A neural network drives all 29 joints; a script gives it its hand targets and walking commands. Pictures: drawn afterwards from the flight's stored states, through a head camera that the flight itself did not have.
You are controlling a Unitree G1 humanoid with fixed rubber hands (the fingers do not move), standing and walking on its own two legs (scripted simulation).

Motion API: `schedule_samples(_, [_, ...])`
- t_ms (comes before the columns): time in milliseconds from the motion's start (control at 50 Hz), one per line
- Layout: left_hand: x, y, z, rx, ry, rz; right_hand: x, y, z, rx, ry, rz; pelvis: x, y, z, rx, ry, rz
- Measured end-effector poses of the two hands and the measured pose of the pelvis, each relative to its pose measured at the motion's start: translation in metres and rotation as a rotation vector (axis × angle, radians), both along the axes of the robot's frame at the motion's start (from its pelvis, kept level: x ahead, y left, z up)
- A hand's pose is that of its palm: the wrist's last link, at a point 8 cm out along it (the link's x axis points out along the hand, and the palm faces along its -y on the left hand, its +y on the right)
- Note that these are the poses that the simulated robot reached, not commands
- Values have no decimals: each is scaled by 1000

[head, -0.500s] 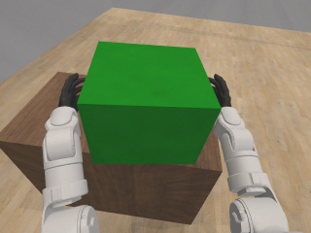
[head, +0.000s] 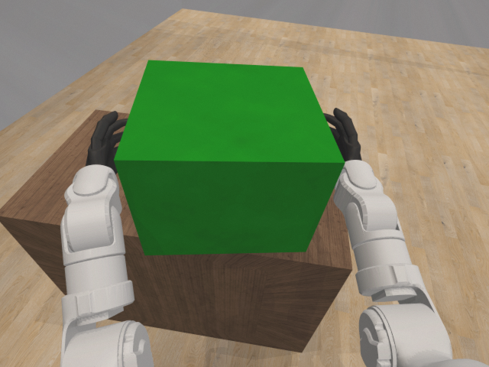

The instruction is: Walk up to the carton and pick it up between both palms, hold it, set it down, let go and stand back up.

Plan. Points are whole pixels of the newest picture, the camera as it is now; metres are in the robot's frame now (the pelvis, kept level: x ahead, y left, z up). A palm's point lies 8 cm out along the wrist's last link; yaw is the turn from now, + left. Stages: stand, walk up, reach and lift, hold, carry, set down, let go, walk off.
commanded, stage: hold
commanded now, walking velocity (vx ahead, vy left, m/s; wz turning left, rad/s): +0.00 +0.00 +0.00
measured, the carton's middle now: (227, 156) +0.42 +0.01 +0.14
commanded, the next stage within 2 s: none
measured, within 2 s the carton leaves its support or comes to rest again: neither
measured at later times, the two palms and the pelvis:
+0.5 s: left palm (108, 165) +0.35 +0.19 +0.18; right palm (350, 158) +0.36 -0.18 +0.18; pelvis +0.00 +0.01 +0.00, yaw -1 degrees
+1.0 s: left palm (104, 166) +0.35 +0.20 +0.18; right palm (345, 161) +0.36 -0.17 +0.18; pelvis +0.00 +0.00 +0.00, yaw +1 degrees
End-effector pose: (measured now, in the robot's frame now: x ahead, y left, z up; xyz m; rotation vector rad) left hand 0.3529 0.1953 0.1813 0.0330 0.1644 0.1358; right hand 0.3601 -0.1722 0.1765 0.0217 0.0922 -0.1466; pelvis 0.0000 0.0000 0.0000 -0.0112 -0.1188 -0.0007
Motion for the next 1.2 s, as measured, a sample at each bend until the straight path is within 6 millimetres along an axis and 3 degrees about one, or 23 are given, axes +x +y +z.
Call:
schedule_samples(180, [-1,11,3,-8,6,14,4,11,5,6,6,11,0,6,0,-2,-6,10])
schedule_samples(500, [1,-6,2,1,12,-10,-2,-6,4,2,10,-8,1,7,0,-3,-7,-12])
schedule_samples(900, [0,5,2,-14,11,7,2,5,5,6,8,4,-2,3,0,-1,-2,16])
schedule_samples(1200, [6,-18,-5,-11,23,-37,-9,-18,-8,6,20,-39,-3,2,0,1,-3,-14])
